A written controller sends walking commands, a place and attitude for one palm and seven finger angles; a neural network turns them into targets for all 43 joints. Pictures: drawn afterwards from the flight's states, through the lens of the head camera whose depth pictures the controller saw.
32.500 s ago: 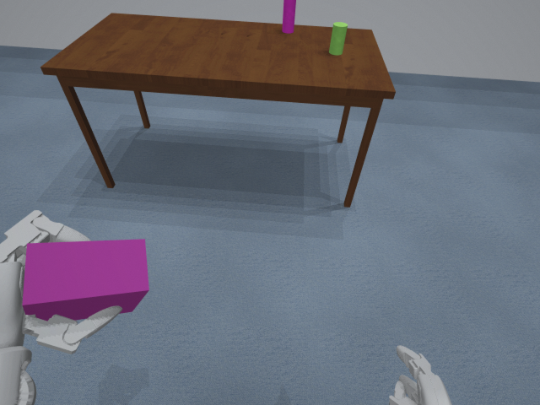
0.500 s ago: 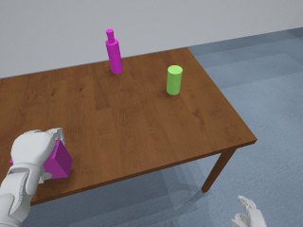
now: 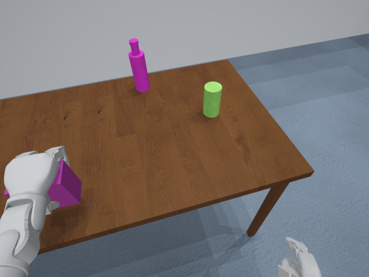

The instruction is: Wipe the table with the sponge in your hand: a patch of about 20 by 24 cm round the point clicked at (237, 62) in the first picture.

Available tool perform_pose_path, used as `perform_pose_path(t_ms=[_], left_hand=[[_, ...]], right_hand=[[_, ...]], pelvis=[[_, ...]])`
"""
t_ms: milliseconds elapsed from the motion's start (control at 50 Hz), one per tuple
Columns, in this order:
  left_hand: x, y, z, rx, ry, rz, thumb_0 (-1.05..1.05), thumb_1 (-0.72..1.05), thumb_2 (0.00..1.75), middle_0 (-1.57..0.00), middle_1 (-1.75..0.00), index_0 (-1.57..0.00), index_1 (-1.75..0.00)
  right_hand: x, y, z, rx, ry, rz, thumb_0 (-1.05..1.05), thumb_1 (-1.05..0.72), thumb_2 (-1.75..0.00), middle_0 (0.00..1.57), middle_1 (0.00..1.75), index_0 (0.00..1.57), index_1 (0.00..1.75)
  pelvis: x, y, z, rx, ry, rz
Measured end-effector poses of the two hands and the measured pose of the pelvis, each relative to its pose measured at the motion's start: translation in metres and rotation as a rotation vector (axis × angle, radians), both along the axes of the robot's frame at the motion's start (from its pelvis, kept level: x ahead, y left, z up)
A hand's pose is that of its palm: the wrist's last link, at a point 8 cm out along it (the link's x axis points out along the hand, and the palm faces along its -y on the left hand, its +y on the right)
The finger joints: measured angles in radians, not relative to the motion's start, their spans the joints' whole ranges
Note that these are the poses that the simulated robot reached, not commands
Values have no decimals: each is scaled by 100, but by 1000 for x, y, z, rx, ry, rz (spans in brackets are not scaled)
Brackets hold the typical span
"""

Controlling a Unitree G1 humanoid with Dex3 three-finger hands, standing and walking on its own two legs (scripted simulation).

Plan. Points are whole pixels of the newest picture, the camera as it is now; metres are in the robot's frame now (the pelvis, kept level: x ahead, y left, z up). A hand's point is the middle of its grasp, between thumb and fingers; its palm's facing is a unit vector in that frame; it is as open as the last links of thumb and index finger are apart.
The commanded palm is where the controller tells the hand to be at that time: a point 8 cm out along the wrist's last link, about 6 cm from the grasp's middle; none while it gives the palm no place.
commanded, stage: move the sponge above the wiping area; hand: left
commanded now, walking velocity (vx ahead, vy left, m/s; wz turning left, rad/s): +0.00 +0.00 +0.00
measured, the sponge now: (51, 190) +0.25 +0.36 +0.02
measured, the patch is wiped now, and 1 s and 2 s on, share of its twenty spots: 0.00 0.00 0.00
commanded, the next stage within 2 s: lower the sponge onto the table in 0.12 s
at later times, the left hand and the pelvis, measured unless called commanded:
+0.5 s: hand (35, 186) +0.24 +0.37 +0.06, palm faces +0.03 +0.01 -1.00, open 9.9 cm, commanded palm +0.22 +0.35 +0.09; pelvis +0.00 -0.01 +0.00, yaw +0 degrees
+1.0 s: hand (34, 202) +0.22 +0.38 +0.02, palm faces -0.11 -0.04 -0.99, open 9.9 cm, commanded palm +0.21 +0.36 +0.07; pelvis +0.00 +0.00 +0.00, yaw +0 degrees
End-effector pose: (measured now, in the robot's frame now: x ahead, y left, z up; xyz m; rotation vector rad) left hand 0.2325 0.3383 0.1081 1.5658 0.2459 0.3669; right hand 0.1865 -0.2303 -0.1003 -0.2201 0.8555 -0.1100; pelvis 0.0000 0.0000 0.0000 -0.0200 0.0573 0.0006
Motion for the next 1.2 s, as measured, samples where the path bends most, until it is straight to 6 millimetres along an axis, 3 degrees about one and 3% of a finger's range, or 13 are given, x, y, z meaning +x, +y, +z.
perform_pose_path(t_ms=[60,140,200,260,360,480,580,700,820,920,1000,1100,1200], left_hand=[[-3,21,7,-27,4,170,0,-49,103,-74,-134,-75,-134],[-13,31,-13,-72,201,280,0,-48,103,-73,-135,-75,-134],[-20,21,-37,-125,334,218,0,-48,103,-73,-135,-75,-135],[-22,-1,-49,-160,343,72,0,-48,103,-74,-135,-75,-134],[-17,-22,-29,-58,165,-100,0,-48,104,-74,-134,-75,-134],[-10,12,0,-21,21,126,0,-48,103,-74,-134,-75,-134],[-15,31,-16,-67,211,271,0,-48,103,-74,-135,-75,-134],[-15,9,-51,-138,358,87,0,-48,104,-74,-135,-75,-134],[-9,-7,-35,-51,168,-82,0,-48,104,-74,-134,-75,-134],[-10,19,-22,-31,68,96,0,-48,104,-74,-134,-75,-134],[-22,33,-36,-63,181,221,0,-48,104,-74,-135,-75,-134],[-31,18,-64,-127,319,140,0,-48,104,-74,-135,-75,-134],[-27,-5,-61,-92,219,-43,0,-48,104,-74,-134,-75,-134]], right_hand=[[2,2,0,42,-6,-15,1,-91,-90,20,30,20,30],[7,2,4,52,-28,-5,1,-91,-90,20,30,20,30],[10,-1,7,21,-43,22,1,-91,-90,20,30,20,30],[11,-3,9,-24,-47,44,1,-91,-90,20,30,20,30],[10,-3,8,-50,-34,47,1,-91,-90,20,30,20,30],[5,-2,2,18,-7,-1,1,-91,-90,20,30,20,30],[3,-6,3,29,-14,-9,1,-91,-90,20,30,20,30],[-3,-15,4,-40,-9,11,1,-91,-90,20,30,20,30],[-14,-19,0,-67,30,-13,1,-91,-90,20,30,20,30],[-20,-16,-6,-14,53,-53,1,-91,-90,20,30,20,30],[-19,-12,-5,10,40,-57,1,-91,-90,20,30,20,30],[-14,-8,-1,-19,7,-22,1,-91,-90,20,30,20,30],[-9,-3,3,-52,-13,6,1,-91,-90,20,30,20,30]], pelvis=[[1,0,2,4,-1,-3],[2,0,3,7,-12,13],[1,0,2,5,-15,23],[1,-1,1,2,-20,24],[1,-3,0,-2,-20,13],[1,-5,2,4,-9,1],[1,-6,3,7,-13,17],[-1,-4,1,0,-9,22],[0,-3,-1,-4,5,2],[0,0,-2,0,21,-9],[0,2,-1,1,20,0],[-3,5,-2,-2,12,14],[-5,5,-5,-8,7,13]])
